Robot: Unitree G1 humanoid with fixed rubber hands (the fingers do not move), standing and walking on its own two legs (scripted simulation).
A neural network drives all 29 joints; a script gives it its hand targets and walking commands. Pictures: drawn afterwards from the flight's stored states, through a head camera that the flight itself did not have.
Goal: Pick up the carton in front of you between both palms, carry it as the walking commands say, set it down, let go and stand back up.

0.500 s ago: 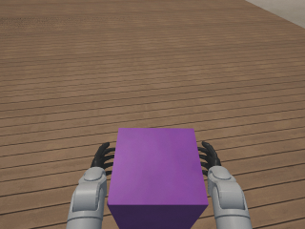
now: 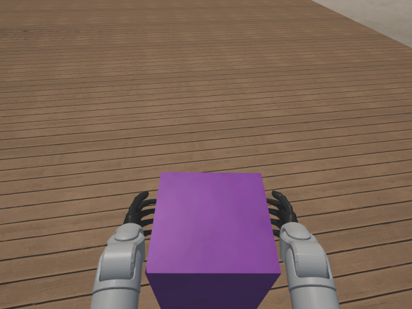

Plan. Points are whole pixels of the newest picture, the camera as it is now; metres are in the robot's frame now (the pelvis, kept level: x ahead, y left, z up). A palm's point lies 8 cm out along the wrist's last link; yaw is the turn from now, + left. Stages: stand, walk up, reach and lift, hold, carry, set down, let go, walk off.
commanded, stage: carry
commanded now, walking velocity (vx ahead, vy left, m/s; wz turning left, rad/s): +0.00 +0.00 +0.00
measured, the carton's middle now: (209, 244) +0.29 +0.00 -0.04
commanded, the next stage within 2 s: hold in 0.38 s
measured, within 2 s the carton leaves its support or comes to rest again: neither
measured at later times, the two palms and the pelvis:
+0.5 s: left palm (138, 237) +0.27 +0.14 +0.04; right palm (297, 240) +0.26 -0.16 +0.04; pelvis -0.01 +0.00 +0.01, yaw -5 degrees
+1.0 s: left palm (146, 221) +0.31 +0.13 +0.03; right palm (300, 249) +0.24 -0.16 +0.04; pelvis -0.03 +0.05 +0.00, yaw -12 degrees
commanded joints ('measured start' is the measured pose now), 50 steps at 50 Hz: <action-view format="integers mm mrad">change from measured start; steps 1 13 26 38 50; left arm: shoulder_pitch -418 -416 -379 -395 -744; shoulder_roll -860 -861 -796 -847 -918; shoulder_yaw -546 -548 -581 -509 -193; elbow -61 -63 -156 -31 372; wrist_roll -227 -229 -239 -179 -51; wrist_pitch -31 -28 -73 -60 -155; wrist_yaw -210 -211 -206 -196 -204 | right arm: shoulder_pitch -411 -409 -308 -458 -804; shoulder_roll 854 853 797 834 757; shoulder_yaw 544 543 462 494 103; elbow -52 -54 -25 47 436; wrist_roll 226 227 160 203 -20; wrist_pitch -26 -25 -100 -95 -237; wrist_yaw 210 211 167 223 285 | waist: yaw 0 1 -27 17 -21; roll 7 8 -12 -25 22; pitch -194 -204 -123 -12 18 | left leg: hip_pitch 186 185 456 592 475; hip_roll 82 82 -205 -193 -149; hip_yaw -107 -108 -284 -264 -358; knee -41 -40 -93 -117 -84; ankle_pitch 158 174 300 88 -244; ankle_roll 5 5 -16 -7 -27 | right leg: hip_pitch -66 -71 76 -181 -317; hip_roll -118 -117 92 88 115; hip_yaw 102 105 311 308 278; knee -117 -107 -209 -265 -85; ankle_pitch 192 206 499 138 -63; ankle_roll -9 -12 -5 -25 -75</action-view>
